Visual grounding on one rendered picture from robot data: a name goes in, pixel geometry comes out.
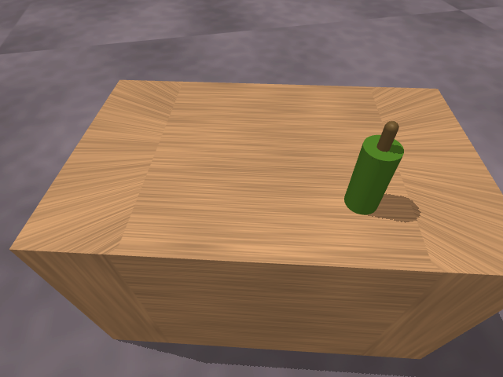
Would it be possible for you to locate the bottle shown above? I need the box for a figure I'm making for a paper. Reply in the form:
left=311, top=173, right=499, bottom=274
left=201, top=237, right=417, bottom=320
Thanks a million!
left=344, top=121, right=404, bottom=215

